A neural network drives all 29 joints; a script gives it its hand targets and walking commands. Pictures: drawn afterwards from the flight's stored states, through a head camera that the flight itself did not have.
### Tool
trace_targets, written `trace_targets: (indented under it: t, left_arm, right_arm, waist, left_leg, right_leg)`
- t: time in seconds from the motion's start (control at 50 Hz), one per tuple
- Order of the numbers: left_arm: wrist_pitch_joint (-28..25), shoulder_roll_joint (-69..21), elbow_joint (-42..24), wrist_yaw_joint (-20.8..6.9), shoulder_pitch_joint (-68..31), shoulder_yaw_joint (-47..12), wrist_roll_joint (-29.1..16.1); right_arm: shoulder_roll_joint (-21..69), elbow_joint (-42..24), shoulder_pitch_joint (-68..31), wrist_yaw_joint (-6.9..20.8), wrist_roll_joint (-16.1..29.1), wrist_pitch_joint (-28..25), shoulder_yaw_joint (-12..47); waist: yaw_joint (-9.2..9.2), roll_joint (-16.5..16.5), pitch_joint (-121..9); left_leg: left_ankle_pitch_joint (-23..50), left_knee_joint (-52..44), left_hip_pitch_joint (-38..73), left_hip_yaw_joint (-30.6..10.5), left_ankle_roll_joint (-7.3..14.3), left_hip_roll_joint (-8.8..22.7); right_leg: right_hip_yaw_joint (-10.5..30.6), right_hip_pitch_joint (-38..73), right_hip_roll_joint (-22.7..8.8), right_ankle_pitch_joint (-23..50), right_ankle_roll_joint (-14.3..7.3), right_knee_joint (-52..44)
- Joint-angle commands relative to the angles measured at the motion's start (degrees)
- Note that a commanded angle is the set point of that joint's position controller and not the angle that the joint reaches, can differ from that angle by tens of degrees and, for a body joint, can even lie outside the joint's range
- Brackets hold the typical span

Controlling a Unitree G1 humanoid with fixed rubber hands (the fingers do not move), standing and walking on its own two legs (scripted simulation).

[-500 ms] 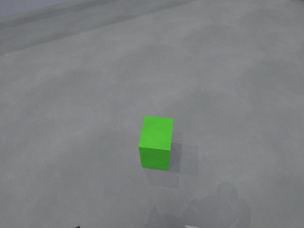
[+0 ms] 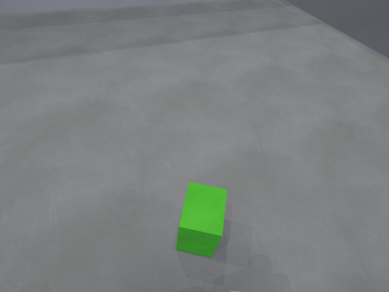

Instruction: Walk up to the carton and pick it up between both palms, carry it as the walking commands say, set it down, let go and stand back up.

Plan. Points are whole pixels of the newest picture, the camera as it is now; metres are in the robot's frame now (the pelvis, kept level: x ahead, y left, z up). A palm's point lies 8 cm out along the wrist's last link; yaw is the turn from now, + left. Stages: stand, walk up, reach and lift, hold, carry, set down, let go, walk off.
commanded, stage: walk up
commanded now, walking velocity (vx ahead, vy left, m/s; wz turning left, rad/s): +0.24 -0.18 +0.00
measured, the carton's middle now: (200, 220) +0.54 -0.10 -0.63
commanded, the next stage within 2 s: none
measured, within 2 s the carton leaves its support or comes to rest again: neither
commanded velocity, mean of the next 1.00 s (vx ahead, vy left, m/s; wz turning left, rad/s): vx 0.02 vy -0.02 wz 0.00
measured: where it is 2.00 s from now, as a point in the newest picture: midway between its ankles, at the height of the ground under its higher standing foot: outside the picture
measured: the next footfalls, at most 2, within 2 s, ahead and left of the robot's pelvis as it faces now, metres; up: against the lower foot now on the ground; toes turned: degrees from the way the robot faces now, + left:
right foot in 0.24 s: +0.12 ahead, -0.17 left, +0.00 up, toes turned -5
left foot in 1.52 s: +0.19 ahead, +0.10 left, +0.00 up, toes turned +4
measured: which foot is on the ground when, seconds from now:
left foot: down 0.00-1.00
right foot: up 0.00-0.22, down 0.24-1.00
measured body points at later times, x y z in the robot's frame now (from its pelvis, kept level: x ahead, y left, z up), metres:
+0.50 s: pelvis +0.05 -0.07 +0.00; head +0.06 -0.09 +0.45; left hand +0.13 +0.15 -0.14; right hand +0.01 -0.28 -0.17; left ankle +0.04 +0.10 -0.74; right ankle +0.08 -0.17 -0.74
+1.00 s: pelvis +0.07 -0.06 +0.00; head +0.08 -0.07 +0.45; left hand +0.07 +0.17 -0.15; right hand +0.06 -0.27 -0.16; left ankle +0.04 +0.10 -0.74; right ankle +0.08 -0.17 -0.74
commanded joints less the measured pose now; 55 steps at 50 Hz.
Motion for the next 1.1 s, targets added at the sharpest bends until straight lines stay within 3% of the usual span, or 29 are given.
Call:
trace_targets:
  t: [0.0, 0.08, 0.1, 0.12, 0.14, 0.16, 0.18, 0.2, 0.22, 0.24, 0.26, 0.28, 0.34, 0.42, 0.6, 0.82, 1.08]
  left_arm:
    - [1.31, 1.03, -0.78, -0.62, 4.24, 0.24, -0.64]
    - [1.63, -0.01, -4.62, -0.83, -4.89, -0.02, -0.74]
    - [1.52, -0.96, -4.84, -0.53, -5.81, -0.6, -1.14]
    - [1.24, -1.81, -4.73, 0.0, -5.14, -1.24, -2.17]
    - [0.81, -0.85, -4.73, 0.54, -4.68, -1.4, -2.45]
    - [0.49, -0.17, -4.27, 0.94, -3.01, -1.55, -2.38]
    - [0.03, 0.51, -3.56, 1.35, -0.78, -1.73, -2.27]
    - [-0.59, 2.38, -3.27, 1.79, 0.11, -1.63, -1.69]
    - [-0.99, 4.61, -3.55, 1.98, 0.32, -1.36, -1.48]
    - [-1.22, 5.88, -4.39, 1.95, -0.33, -1.49, -1.57]
    - [-0.8, 5.39, -4.0, 1.89, -1.73, -1.89, -2.0]
    - [-0.61, 4.14, -4.65, 1.95, -5.0, -1.83, -1.78]
    - [-0.53, 3.23, -4.98, 2.22, -6.13, -2.17, -2.08]
    - [-1.01, 3.25, -4.55, 2.4, -3.62, -1.98, -2.19]
    - [-1.31, 2.27, -3.24, 2.09, -0.8, -1.7, -1.88]
    - [-1.44, 2.0, -0.49, 2.36, 4.19, -1.78, -1.71]
    - [-1.95, 1.3, 0.98, 2.58, 6.33, -2.18, -1.48]
  right_arm:
    - [-7.72, 0.38, 8.22, -0.31, -0.15, -1.08, -1.57]
    - [-7.64, 0.35, 10.86, -0.6, -1.13, -0.74, -1.69]
    - [-7.2, -0.07, 9.47, -0.6, -1.58, -0.58, -1.37]
    - [-6.6, 0.41, 8.84, -0.49, -1.37, -0.12, -1.12]
    - [-7.37, 1.06, 9.05, -0.37, -0.69, 0.46, -1.31]
    - [-8.19, 1.68, 9.51, -0.27, 0.01, 0.91, -1.31]
    - [-8.66, 2.02, 9.81, -0.13, 0.67, 1.32, -1.39]
    - [-7.33, 2.48, 11.79, 0.0, 1.17, 1.45, -0.95]
    - [-4.21, 2.58, 13.86, 0.06, 1.27, 1.74, -0.22]
    - [-1.89, 2.47, 14.69, -0.15, 0.96, 2.44, 0.33]
    - [-1.3, 3.4, 14.75, -0.39, 0.63, 3.57, 0.42]
    - [-1.7, 4.1, 13.85, -0.52, 0.68, 4.1, 0.9]
    - [-3.58, 5.56, 13.17, -0.42, 0.52, 4.23, 0.51]
    - [-3.91, 7.47, 12.11, -0.47, 0.26, 3.32, 0.54]
    - [-3.47, 8.74, 9.48, -0.97, 0.39, 2.89, 1.17]
    - [-4.5, 7.87, 6.96, -1.17, 0.33, 2.53, 1.33]
    - [-3.37, 8.55, 7.66, -1.27, 0.74, 2.94, 1.49]
  waist:
    - [-0.49, 14.0, -1.43]
    - [-2.25, 15.11, 0.8]
    - [-1.89, 15.53, 0.53]
    - [-1.28, 18.04, -0.4]
    - [-1.28, 17.83, -0.8]
    - [-0.98, 15.51, -2.44]
    - [-0.19, 11.97, -3.66]
    - [-0.33, 6.62, -5.72]
    - [-1.13, -0.46, -7.79]
    - [-2.12, -5.73, -7.13]
    - [-1.93, -6.32, -3.34]
    - [-1.99, -6.82, 0.94]
    - [-2.65, -8.19, 3.41]
    - [-1.98, -1.18, 2.03]
    - [-1.59, 2.84, 1.49]
    - [-0.82, 4.76, 1.07]
    - [-0.35, 3.62, 2.32]
  left_leg:
    - [18.46, -14.34, 5.57, -11.9, 2.79, 13.69]
    - [15.19, -14.99, 5.52, -9.8, 4.27, 12.79]
    - [19.03, -13.59, 4.52, -7.16, 4.23, 10.18]
    - [29.3, -10.74, 6.18, -5.57, 4.52, 7.42]
    - [38.04, -8.47, 7.55, -5.4, 4.64, 7.13]
    - [36.5, -6.89, 7.74, -5.2, 4.35, 7.5]
    - [28.9, -5.65, 5.8, -5.34, 3.16, 7.53]
    - [16.2, -5.45, 1.64, -5.72, 0.95, 6.12]
    - [0.07, -4.91, -2.76, -5.01, -1.36, 3.36]
    - [-11.44, -3.44, -3.87, -4.6, -2.77, 2.0]
    - [-11.54, -3.04, -0.67, -4.95, -3.36, 0.54]
    - [-6.7, -3.94, 0.18, -4.26, -3.68, 0.05]
    - [-1.79, -5.27, 1.5, -5.23, -3.37, 0.31]
    - [0.61, -7.32, 4.01, -5.6, -3.82, 0.39]
    - [3.02, -9.35, 5.25, -5.98, -4.25, 1.96]
    - [5.61, -11.0, 5.57, -6.64, -3.82, 3.76]
    - [5.4, -10.35, 5.96, -5.78, -4.04, 3.31]
  right_leg:
    - [1.48, -2.94, -1.32, 3.99, 0.83, -2.32]
    - [-0.4, -1.91, -0.25, 3.64, 1.38, -14.08]
    - [-1.2, 2.52, 1.25, 3.14, 1.16, -19.68]
    - [-1.5, 6.05, 3.07, 2.34, 1.02, -24.64]
    - [-2.39, 7.75, 4.17, 4.35, 0.59, -28.58]
    - [-3.12, 11.55, 4.33, 8.18, -0.11, -33.77]
    - [-2.92, 17.32, 3.49, 15.23, -0.69, -40.81]
    - [0.21, 24.54, -0.35, 20.65, -1.24, -42.93]
    - [6.74, 29.54, -7.65, 28.53, -2.27, -41.6]
    - [11.39, 26.79, -13.12, 29.78, -3.63, -43.68]
    - [9.21, 19.09, -12.44, 20.56, -6.06, -45.42]
    - [9.78, 15.05, -10.14, 8.93, -6.22, -48.53]
    - [8.95, 12.56, -6.7, -1.85, -5.03, -53.19]
    - [8.42, 14.74, -5.14, 1.29, -4.88, -51.89]
    - [5.46, 15.81, -2.7, 7.2, -4.32, -48.41]
    - [2.39, 17.42, -1.09, 13.94, -3.45, -44.02]
    - [3.15, 17.44, -1.44, 16.95, -3.54, -43.89]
